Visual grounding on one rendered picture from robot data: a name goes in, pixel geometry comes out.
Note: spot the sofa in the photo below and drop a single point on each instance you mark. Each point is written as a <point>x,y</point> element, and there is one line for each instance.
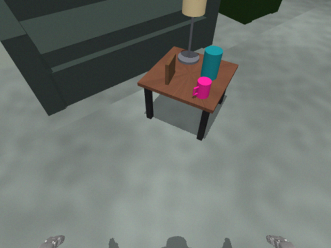
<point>69,50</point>

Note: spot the coffee table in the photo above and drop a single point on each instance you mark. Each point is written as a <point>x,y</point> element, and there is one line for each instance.
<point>182,83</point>

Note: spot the left robot hand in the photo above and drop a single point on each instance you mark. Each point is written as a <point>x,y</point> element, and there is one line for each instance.
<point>53,242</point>

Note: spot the armchair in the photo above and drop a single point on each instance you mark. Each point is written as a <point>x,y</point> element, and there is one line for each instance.
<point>245,11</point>

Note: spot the right robot hand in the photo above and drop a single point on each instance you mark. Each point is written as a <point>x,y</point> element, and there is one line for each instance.
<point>279,242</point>

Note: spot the desk lamp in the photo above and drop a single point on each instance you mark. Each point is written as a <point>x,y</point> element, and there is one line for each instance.
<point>191,8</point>

